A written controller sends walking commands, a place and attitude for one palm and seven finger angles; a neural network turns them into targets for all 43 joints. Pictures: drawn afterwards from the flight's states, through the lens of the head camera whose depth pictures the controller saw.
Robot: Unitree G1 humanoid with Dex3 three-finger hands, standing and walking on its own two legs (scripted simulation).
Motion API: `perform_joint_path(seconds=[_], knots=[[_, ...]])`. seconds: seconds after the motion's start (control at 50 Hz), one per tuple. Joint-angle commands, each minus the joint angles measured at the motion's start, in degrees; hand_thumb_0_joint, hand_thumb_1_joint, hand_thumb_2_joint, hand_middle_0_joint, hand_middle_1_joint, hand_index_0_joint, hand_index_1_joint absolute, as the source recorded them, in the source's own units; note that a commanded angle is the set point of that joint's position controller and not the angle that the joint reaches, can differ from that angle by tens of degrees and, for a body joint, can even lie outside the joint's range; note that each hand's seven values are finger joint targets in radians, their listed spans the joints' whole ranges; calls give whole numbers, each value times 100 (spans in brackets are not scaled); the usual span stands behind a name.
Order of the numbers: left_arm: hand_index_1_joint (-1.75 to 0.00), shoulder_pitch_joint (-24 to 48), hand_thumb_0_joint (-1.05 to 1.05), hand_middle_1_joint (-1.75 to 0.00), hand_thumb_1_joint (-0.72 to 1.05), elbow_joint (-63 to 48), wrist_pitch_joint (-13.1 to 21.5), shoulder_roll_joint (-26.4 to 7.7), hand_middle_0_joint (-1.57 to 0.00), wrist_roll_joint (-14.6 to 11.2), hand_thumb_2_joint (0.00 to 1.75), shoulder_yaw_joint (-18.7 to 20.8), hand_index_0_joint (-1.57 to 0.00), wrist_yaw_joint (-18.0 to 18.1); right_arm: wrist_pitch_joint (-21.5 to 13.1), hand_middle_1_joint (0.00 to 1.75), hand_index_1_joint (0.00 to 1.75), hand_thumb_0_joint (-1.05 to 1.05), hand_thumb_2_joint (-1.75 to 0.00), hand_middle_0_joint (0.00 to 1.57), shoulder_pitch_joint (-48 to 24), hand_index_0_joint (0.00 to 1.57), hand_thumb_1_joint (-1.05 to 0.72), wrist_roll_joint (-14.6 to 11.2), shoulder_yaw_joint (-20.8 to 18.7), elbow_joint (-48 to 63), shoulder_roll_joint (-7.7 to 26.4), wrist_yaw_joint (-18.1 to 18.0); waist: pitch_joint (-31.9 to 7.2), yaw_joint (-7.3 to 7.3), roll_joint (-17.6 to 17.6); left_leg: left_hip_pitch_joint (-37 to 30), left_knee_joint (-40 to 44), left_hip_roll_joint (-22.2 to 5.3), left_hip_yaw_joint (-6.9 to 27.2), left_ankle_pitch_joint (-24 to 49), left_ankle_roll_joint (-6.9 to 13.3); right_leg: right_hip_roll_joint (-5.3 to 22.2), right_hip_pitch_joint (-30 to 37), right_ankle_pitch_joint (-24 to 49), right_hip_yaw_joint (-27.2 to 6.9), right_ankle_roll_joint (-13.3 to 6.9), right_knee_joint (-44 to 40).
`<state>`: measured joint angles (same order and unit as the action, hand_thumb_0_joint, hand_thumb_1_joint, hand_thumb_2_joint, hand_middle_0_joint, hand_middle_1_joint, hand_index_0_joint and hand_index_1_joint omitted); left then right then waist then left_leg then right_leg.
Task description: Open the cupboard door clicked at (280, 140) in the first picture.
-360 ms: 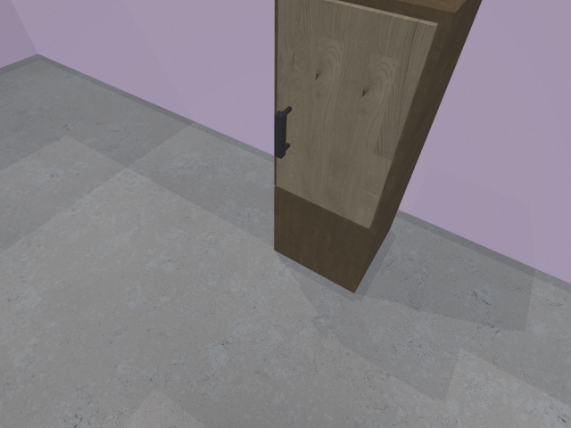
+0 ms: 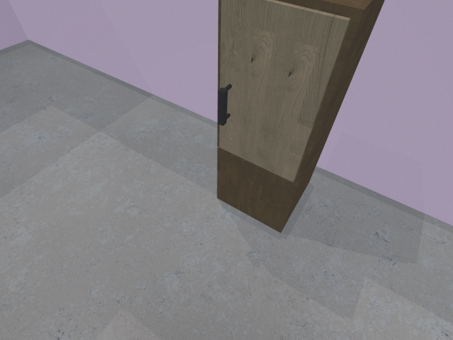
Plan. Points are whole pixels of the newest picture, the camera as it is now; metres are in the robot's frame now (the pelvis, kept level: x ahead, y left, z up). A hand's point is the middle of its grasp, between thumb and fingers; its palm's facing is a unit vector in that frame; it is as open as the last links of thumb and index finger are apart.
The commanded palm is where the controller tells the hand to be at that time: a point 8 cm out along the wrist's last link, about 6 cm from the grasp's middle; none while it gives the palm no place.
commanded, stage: look at it before walking up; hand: left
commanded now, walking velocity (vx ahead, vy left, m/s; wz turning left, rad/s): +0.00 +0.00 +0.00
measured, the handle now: (225, 104) +0.86 +0.05 -0.10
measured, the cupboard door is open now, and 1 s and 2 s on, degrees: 0 0 0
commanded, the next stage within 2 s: turn to face it in 0.48 s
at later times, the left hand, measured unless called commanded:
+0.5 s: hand out of the picture +0.00 +0.18 -0.18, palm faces +0.02 -0.98 -0.20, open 7.3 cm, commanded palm none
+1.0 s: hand out of the picture +0.03 +0.17 -0.18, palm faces -0.09 -0.96 -0.26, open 7.3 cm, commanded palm none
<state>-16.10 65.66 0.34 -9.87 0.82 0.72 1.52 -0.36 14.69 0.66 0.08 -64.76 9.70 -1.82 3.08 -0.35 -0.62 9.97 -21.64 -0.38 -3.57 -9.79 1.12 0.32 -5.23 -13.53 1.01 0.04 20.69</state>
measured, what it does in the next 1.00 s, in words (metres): stands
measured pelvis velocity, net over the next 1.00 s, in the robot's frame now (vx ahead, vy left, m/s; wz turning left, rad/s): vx -0.01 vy -0.03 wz -0.19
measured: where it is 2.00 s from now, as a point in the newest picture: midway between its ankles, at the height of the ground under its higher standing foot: outside the picture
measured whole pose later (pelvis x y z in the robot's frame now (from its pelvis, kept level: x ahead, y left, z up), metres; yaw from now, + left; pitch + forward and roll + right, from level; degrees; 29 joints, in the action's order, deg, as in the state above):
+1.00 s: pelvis -0.01 -0.03 -0.02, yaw -11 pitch -1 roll +1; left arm -15.9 58.2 -2.2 -9.9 1.9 5.0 0.2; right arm 3.0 11.7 0.9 -3.4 -59.1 11.4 -2.2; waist 5.6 1.5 1.6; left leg 20.4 -47.5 -5.2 -7.1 -26.3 -1.5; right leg -1.8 -16.8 -19.3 0.5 -3.1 37.1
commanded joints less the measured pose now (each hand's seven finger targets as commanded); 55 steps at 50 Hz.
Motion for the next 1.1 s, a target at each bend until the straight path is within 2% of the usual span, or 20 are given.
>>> perform_joint_path(seconds=[0.0, 0.1, 0.56, 0.62, 0.68, 0.72, 0.76, 0.8, 0.82, 0.84, 0.86, 0.88, 0.9, 0.92, 0.94, 0.96, 0.98, 1.02, 1.04, 1.08], knots=[[-30, -410, 0, -30, 90, -79, 73, -623, -20, 1, 90, 96, -20, 40, -53, 30, 30, 0, -90, 20, 279, 20, -90, 7, -139, 144, 692, -49, 53, 8, 41, -305, 372, -589, 619, 584, 58, 516, -425, 616, -455, -211, -454], [-30, -402, 0, -30, 90, -68, 52, -612, -20, 4, 90, 89, -20, 40, -40, 30, 30, 0, -90, 20, 263, 20, -90, 11, -126, 132, 705, -48, 202, 7, 119, -250, 468, -590, 617, 377, 50, 510, -485, 469, -464, -206, -479], [-30, -459, 0, -30, 90, -62, 74, -613, -20, -2, 90, 92, -20, 47, -54, 30, 30, 0, -90, 20, 303, 20, -90, 6, -119, 98, 678, -51, 66, 20, -11, -369, 388, -583, 595, 704, 59, 535, -337, 748, -456, -210, -477], [-30, -507, 0, -30, 90, -95, -5, -519, -20, 4, 90, 126, -20, 52, 4, 30, 30, 0, -90, 20, 440, 20, -90, 0, -139, 94, 555, -86, 115, 0, 32, -448, 151, -659, 401, 785, 20, 490, -572, 1051, -580, -226, -309], [-30, -389, 0, -30, 90, -265, -109, -593, -20, 35, 90, 274, -20, 7, 82, 30, 30, 0, -90, 20, 457, 20, -90, 10, -272, 188, 674, -129, 133, -39, 138, -417, -87, -826, 253, 602, 39, 390, -938, 1158, -690, -272, 115], [-30, -314, 0, -30, 90, -415, -172, -617, -20, 54, 90, 354, -20, -33, 118, 30, 30, 0, -90, 20, 407, 20, -90, 7, -359, 317, 833, -149, 89, -27, 346, -408, -51, -1057, 353, 380, 138, 230, -1234, 857, -661, -261, 482], [-30, -287, 0, -30, 90, -577, -242, -537, -20, 76, 90, 421, -20, -80, 132, 30, 30, 0, -90, 20, 339, 20, -90, 28, -450, 447, 981, -170, 88, -1, 691, -261, 262, -1516, 711, -102, 396, 8, -1527, 237, -489, -221, 1211], [-30, -261, 0, -30, 90, -726, -307, -427, -20, 98, 90, 467, -20, -123, 109, 30, 30, 0, -90, 20, 237, 20, -90, 47, -513, 584, 1087, -167, -36, 45, 1088, -107, 574, -2103, 1002, -131, 782, -80, -1672, -1006, -175, -152, 2363], [-30, -235, 0, -30, 90, -799, -312, -379, -20, 106, 90, 476, -20, -138, 95, 30, 30, 0, -90, 20, 198, 20, -90, 60, -516, 644, 1110, -162, -110, 64, 1050, -77, 545, -2266, 1001, 65, 903, 9, -1682, -1395, -142, -153, 2631], [-30, -289, 0, -30, 90, -848, -308, -338, -20, 109, 90, 495, -20, -155, 87, 30, 30, 0, -90, 20, 32, 20, -90, 85, -520, 705, 1102, -162, -138, 137, 996, 2, 398, -2291, 820, 378, 895, 85, -1588, -1418, -139, -157, 2576], [-30, -415, 0, -30, 90, -838, -292, -289, -20, 107, 90, 506, -20, -174, 91, 30, 30, 0, -90, 20, -128, 20, -90, 96, -517, 767, 1090, -158, -155, 241, 879, 211, 143, -2195, 518, 583, 781, 100, -1275, -1185, -80, -155, 2262], [-30, -683, 0, -30, 90, -792, -277, -298, -20, 104, 90, 529, -20, -187, 107, 30, 30, 0, -90, 20, -323, 20, -90, 85, -518, 848, 1101, -152, -109, 402, 731, 535, -312, -1988, 185, 530, 567, 101, -849, -617, -58, -158, 1650], [-30, -949, 0, -30, 90, -727, -234, -469, -20, 125, 90, 566, -20, -178, 148, 30, 30, 0, -90, 20, -453, 20, -90, 47, -513, 937, 1005, -133, 9, 536, -21, 1042, -1175, -1453, -200, -142, 210, 228, -488, 384, -556, -243, 628], [-30, -966, 0, -30, 90, -788, -152, -1124, -20, 196, 90, 666, -20, -98, 188, 30, 30, 0, -90, 20, -344, 20, -90, -9, -476, 1113, 589, -77, -26, 468, -1969, 1925, -2592, -444, -843, -1907, -286, 1519, -293, 1084, -2457, -624, -454], [-30, -952, 0, -30, 90, -861, -190, -1326, -20, 97, 90, 649, -20, -71, 254, 30, 30, 0, -90, 20, -575, 20, -90, 15, -496, 1225, 663, -40, 133, 581, -1568, 2007, -3763, -169, -158, -2541, -316, 1951, -819, 894, -3051, -1116, -811], [-30, -647, 0, -30, 90, -917, -190, -1141, -20, 109, 90, 652, -20, -21, 271, 30, 30, 0, -90, 20, -734, 20, -90, 23, -508, 1230, 622, -50, 293, 390, -1212, 2304, -4304, -231, 322, -2115, -268, 1699, -857, 944, -3066, -1203, -727], [-30, -308, 0, -30, 90, -994, -173, -1060, -20, 103, 90, 626, -20, -8, 252, 30, 30, 0, -90, 20, -642, 20, -90, 25, -512, 1208, 629, -46, 313, 213, -941, 2457, -4514, -323, 521, -1764, -282, 1550, -755, 1150, -2755, -1234, -485], [-30, -113, 0, -30, 90, -1106, -125, -954, -20, 81, 90, 616, -20, 13, 204, 30, 30, 0, -90, 20, -493, 20, -90, 37, -484, 1149, 615, -28, -218, 136, -570, 2315, -4406, -371, 541, -1425, -357, 1307, -296, 1731, -2301, -1212, -162], [-30, -181, 0, -30, 90, -1131, -112, -989, -20, 81, 90, 629, -20, 9, 210, 30, 30, 0, -90, 20, -502, 20, -90, 44, -476, 1149, 587, -28, -383, 168, -467, 2220, -4301, -340, 513, -1332, -387, 1222, -153, 1859, -2179, -1175, -110], [-30, -296, 0, -30, 90, -1134, -111, -1008, -20, 81, 90, 639, -20, -2, 230, 30, 30, 0, -90, 20, -606, 20, -90, 43, -457, 1218, 579, -37, -455, 227, -432, 2167, -4040, -285, 510, -1310, -417, 1149, -26, 1858, -2193, -1155, -111]])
